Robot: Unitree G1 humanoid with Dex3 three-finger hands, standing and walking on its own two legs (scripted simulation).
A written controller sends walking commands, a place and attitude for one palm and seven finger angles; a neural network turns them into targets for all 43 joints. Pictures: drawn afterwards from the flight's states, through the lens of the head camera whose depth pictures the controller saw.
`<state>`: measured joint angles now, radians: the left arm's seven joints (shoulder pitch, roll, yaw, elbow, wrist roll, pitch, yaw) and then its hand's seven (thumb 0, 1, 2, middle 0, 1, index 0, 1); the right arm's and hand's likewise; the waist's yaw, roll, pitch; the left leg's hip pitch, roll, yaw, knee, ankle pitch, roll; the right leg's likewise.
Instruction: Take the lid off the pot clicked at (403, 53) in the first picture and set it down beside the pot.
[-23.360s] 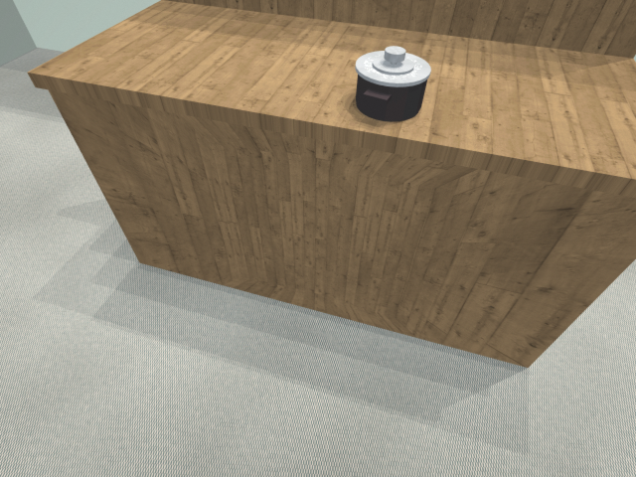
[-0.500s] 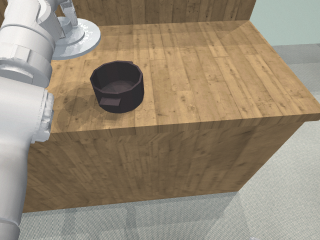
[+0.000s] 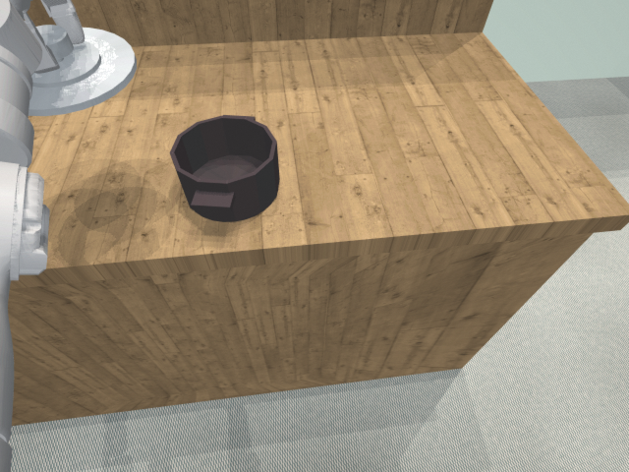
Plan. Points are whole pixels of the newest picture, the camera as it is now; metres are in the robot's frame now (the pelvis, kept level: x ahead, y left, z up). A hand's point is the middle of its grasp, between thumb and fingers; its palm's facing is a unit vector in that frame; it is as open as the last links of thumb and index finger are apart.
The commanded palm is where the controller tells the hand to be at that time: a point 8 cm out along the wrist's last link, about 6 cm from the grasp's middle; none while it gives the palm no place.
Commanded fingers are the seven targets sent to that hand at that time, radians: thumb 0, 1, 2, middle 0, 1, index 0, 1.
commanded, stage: move the lid sideways beside the pot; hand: left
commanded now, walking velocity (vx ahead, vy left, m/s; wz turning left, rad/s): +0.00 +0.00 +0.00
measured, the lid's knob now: (48, 42) +0.53 +0.25 +0.27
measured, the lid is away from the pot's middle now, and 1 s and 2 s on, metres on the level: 0.16 0.26 0.24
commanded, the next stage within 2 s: lower the lid onto the table in 0.78 s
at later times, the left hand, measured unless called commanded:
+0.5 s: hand out of the picture +0.48 +0.31 +0.28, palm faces -0.24 -0.14 -0.96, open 7.6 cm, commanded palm +0.50 +0.30 +0.35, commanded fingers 0.00 0.69 0.98 -0.94 -1.23 -0.71 -1.11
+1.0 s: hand out of the picture +0.47 +0.32 +0.27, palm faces -0.24 -0.21 -0.95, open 7.6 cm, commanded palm +0.50 +0.31 +0.34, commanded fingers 0.00 0.69 0.98 -0.94 -1.23 -0.71 -1.11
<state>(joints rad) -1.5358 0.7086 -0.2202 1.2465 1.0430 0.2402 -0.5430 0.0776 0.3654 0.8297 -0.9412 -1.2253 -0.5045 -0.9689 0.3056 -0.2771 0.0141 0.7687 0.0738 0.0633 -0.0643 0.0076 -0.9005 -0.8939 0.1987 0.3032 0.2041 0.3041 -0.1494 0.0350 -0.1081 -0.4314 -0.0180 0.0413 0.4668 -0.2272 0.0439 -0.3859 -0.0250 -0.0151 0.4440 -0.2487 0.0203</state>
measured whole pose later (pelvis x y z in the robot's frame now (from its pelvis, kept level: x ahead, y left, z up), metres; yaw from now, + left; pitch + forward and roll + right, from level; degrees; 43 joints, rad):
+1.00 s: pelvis +0.00 +0.00 +0.00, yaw +1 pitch +11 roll -1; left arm -1.53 0.86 -0.21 1.28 1.05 0.24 -0.59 0.08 0.37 0.83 -0.94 -1.23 -0.50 -0.97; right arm 0.28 -0.29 0.03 0.76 0.09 0.08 -0.08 0.01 -0.90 -0.89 0.20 0.30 0.20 0.30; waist -0.13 0.03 -0.08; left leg -0.44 -0.01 0.02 0.49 -0.24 0.05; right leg -0.37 -0.02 -0.03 0.42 -0.25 0.02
